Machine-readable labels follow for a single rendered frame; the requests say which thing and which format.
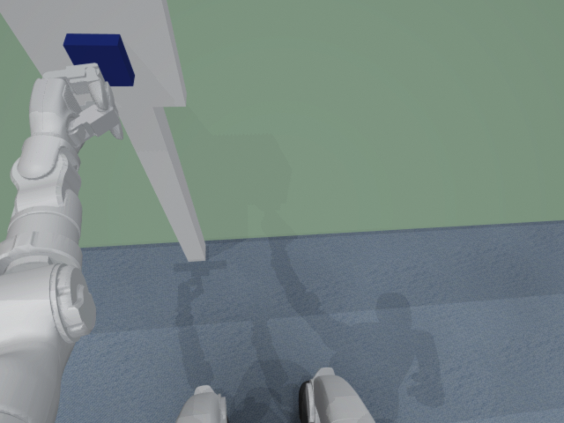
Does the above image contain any robot left shin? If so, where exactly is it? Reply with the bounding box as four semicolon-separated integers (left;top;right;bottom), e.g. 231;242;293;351
194;385;215;395

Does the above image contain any left robot forearm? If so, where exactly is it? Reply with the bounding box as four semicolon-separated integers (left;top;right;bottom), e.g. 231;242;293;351
0;135;83;276

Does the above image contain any panel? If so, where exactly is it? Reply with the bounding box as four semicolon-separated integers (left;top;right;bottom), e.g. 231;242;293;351
0;0;205;262

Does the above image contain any robot left hand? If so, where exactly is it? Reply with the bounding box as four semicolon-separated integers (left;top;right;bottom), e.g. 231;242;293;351
29;63;123;153

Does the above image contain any button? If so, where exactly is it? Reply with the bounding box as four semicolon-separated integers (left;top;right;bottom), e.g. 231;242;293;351
63;33;135;86

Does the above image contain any robot left thigh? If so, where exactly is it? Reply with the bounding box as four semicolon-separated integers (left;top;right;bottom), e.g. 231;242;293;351
175;392;227;423

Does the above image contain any robot left upper arm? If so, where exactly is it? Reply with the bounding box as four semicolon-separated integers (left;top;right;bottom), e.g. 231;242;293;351
0;263;96;423

